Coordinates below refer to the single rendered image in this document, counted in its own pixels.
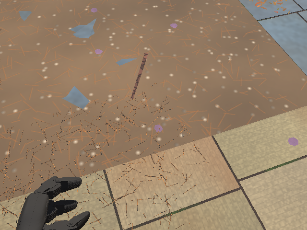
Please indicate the robot left hand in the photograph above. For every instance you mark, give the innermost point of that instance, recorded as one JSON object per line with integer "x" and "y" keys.
{"x": 39, "y": 207}

